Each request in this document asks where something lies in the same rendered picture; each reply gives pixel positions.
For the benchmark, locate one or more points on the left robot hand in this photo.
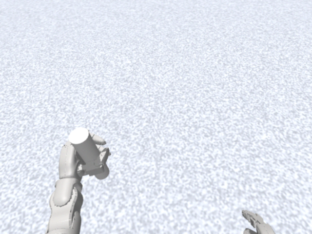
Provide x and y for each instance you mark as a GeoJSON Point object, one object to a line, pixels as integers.
{"type": "Point", "coordinates": [72, 165]}

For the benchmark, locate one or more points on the can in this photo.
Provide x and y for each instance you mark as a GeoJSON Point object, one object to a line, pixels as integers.
{"type": "Point", "coordinates": [82, 141]}

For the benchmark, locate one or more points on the right robot hand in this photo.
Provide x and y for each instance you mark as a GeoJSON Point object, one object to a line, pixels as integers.
{"type": "Point", "coordinates": [257, 222]}

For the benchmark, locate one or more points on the left robot arm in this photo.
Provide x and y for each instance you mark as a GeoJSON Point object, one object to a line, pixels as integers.
{"type": "Point", "coordinates": [65, 204]}

